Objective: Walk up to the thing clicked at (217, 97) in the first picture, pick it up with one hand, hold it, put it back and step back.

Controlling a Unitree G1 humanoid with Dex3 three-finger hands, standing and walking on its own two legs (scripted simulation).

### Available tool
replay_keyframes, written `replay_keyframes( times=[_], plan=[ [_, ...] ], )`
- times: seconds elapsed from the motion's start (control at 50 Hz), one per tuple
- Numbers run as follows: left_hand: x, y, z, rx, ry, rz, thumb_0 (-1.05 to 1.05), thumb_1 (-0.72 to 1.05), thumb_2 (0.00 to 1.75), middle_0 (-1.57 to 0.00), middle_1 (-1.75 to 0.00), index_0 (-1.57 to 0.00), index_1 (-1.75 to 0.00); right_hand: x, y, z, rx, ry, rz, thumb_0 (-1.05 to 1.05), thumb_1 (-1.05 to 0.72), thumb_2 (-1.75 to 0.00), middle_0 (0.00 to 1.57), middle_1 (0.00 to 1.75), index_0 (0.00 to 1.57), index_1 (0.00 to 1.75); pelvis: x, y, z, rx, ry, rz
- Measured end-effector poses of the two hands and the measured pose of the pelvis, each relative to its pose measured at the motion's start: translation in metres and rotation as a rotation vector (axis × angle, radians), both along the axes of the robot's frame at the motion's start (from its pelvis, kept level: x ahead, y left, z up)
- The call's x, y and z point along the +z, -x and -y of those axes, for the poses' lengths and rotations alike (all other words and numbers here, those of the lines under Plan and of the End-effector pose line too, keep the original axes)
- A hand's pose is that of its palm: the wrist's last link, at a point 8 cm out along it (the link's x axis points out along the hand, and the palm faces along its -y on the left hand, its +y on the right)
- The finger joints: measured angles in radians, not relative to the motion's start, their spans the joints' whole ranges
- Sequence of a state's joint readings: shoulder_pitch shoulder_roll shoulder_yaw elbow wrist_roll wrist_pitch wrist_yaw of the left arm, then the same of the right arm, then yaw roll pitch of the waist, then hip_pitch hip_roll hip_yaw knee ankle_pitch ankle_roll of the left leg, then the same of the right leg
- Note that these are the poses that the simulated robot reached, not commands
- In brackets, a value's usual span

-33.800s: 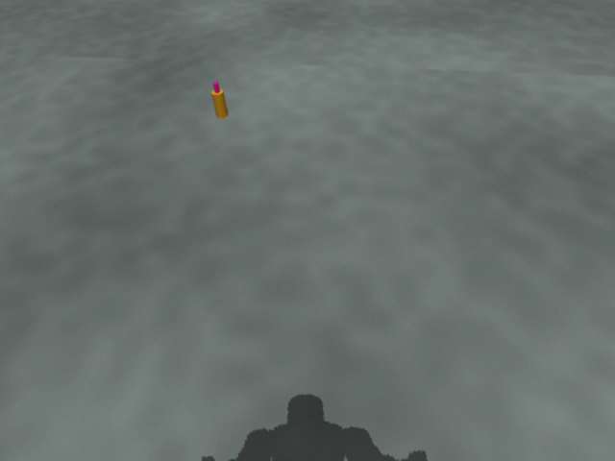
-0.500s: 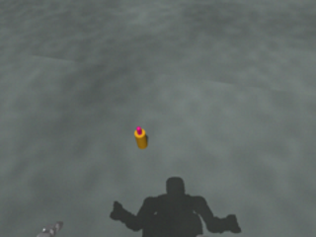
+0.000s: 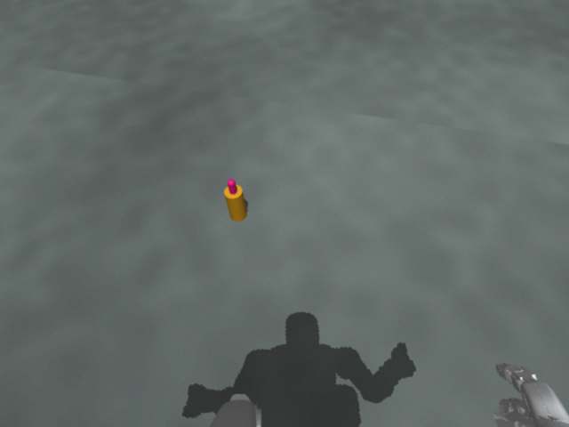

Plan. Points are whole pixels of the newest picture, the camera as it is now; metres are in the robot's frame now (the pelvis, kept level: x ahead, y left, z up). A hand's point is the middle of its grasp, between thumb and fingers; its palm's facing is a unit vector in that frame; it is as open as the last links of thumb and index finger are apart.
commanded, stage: step back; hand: left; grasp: from the side
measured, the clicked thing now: (234, 198) +0.97 +0.24 -0.64
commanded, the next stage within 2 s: stand in 1.16 s
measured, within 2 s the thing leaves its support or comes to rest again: neither
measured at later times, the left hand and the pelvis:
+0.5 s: hand out of the picture -0.01 +0.27 -0.12, palm faces +0.08 -0.92 -0.38, open 7.4 cm; pelvis -0.06 -0.02 +0.02, yaw +4 degrees
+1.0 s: hand out of the picture +0.03 +0.28 -0.14, palm faces +0.13 -0.92 -0.36, open 7.4 cm; pelvis -0.01 +0.01 +0.02, yaw +6 degrees
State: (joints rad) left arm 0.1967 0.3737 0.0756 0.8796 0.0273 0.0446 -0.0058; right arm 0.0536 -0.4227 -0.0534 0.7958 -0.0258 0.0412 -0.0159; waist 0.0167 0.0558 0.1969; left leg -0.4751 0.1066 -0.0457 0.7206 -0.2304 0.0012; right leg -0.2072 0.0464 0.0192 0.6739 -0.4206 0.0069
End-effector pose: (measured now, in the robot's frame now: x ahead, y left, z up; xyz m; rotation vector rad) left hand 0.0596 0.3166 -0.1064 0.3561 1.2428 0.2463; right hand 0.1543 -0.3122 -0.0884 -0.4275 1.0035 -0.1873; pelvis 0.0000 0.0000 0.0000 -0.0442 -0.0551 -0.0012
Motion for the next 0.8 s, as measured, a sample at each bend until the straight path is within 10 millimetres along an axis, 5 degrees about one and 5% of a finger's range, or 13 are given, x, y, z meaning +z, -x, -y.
replay_keyframes(
  times=[0.12,0.26,0.38,0.5,0.66,0.8],
  plan=[
    [0.025,0.054,0.014,0.034,-0.025,-0.002,0.01,0.9,0.9,-0.21,-0.3,-0.21,-0.3,-0.006,0.06,0.009,-0.045,-0.055,-0.07,0.0,-0.9,-0.9,0.2,0.3,0.2,0.3,0.014,0.025,0.01,0.002,-0.081,-0.017],
    [0.032,0.07,-0.001,0.047,-0.056,0.098,0.01,0.9,0.9,-0.21,-0.3,-0.21,-0.3,-0.023,0.129,0.005,-0.022,-0.053,-0.22,0.01,-0.9,-0.9,0.2,0.3,0.2,0.3,0.01,0.052,0.008,0.075,-0.049,-0.033],
    [0.023,0.084,-0.006,0.078,-0.025,0.095,0.01,0.91,0.9,-0.2,-0.3,-0.2,-0.29,-0.013,0.159,-0.011,-0.033,-0.08,-0.218,0.01,-0.9,-0.9,0.2,0.3,0.2,0.3,0.015,0.061,0.006,0.077,-0.08,-0.005],
    [0.022,0.082,0.008,0.062,0.006,0.094,0.01,0.91,0.9,-0.2,-0.3,-0.2,-0.29,-0.007,0.156,0.002,-0.04,-0.084,-0.185,0.01,-0.9,-0.9,0.2,0.3,0.21,0.3,0.018,0.06,0.018,0.067,-0.062,0.001],
    [0.022,0.085,0.033,0.097,0.01,0.108,0.01,0.91,0.9,-0.21,-0.3,-0.21,-0.3,-0.011,0.123,0.02,-0.012,-0.065,-0.188,0.01,-0.9,-0.9,0.2,0.3,0.2,0.3,0.017,0.049,0.029,0.093,-0.045,0.002],
    [0.024,0.088,0.021,0.127,0.009,0.063,0.01,0.9,0.9,-0.21,-0.3,-0.21,-0.3,-0.008,0.093,0.011,0.027,-0.048,-0.188,0.0,-0.9,-0.9,0.2,0.3,0.2,0.3,0.02,0.035,0.015,0.111,-0.043,-0.012]
  ],
)
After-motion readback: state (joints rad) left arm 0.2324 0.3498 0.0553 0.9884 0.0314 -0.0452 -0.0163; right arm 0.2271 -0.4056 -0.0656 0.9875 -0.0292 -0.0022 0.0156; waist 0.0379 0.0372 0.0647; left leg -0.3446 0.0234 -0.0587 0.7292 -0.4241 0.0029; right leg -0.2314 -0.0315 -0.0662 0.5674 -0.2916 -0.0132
